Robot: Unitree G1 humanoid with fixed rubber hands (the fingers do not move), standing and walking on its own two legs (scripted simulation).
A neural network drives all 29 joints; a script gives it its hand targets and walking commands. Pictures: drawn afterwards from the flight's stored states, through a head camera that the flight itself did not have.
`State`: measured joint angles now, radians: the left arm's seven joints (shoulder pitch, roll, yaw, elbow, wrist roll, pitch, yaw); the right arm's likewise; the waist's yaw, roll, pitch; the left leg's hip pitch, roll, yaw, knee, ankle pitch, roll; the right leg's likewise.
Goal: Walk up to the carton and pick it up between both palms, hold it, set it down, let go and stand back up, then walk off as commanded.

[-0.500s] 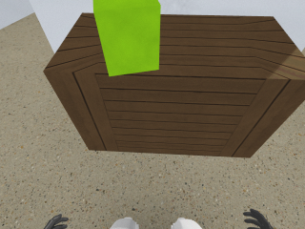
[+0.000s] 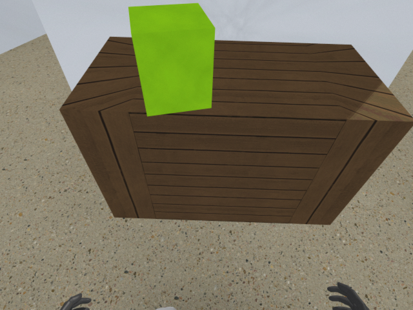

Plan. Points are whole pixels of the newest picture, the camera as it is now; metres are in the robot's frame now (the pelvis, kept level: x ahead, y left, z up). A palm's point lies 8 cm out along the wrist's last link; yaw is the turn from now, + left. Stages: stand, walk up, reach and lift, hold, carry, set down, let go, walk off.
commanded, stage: walk up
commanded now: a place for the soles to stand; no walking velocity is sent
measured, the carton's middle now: (172, 60) +0.80 +0.13 +0.10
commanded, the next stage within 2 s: none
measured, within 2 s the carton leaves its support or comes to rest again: neither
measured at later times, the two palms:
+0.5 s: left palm out of the picture +0.06 +0.38 -0.08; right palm (322, 301) +0.18 -0.21 -0.07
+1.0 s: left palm out of the picture +0.17 +0.49 -0.05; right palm (276, 305) +0.16 -0.11 -0.02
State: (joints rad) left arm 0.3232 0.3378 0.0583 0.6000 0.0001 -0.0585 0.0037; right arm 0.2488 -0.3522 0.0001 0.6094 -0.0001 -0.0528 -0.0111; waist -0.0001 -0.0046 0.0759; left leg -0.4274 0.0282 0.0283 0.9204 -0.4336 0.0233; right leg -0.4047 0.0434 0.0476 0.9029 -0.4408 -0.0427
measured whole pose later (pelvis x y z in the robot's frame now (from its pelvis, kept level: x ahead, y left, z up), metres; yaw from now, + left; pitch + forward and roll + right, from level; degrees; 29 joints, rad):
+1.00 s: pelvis +0.10 +0.19 +0.05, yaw -2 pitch -1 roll -2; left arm 0.40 0.38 0.06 0.62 0.00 -0.05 0.00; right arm 0.38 -0.40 0.00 0.63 0.00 -0.06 0.04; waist 0.00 -0.01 0.07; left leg -0.26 -0.08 0.18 0.42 -0.15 -0.04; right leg -0.42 -0.02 0.00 0.60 -0.27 -0.04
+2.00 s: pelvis +0.26 +0.21 +0.01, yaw -3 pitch -4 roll +0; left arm 0.33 0.43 0.07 0.67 0.00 -0.01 -0.03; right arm 0.36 -0.40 -0.01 0.75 0.00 -0.11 0.00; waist 0.00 -0.05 0.07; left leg -0.43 0.03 0.01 0.84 -0.36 0.02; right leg -0.49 -0.01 0.00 1.17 -0.50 -0.04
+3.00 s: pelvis +0.35 +0.18 +0.00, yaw -3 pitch -2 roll -1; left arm 0.22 0.43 0.07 0.69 0.00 -0.05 0.01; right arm 0.21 -0.40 -0.01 0.76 0.00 -0.03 -0.01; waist 0.00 0.01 0.07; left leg -0.49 0.01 -0.01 0.88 -0.36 0.00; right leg -0.42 -0.03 -0.03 0.89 -0.44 -0.03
